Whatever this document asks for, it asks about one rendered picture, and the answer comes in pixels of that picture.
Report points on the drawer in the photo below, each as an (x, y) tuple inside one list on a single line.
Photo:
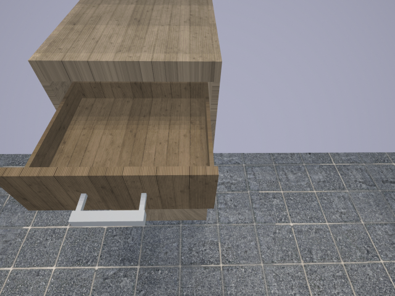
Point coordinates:
[(114, 140)]

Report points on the handle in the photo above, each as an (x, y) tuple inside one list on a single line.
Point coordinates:
[(108, 217)]

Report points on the cabinet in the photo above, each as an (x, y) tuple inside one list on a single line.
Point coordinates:
[(134, 40)]

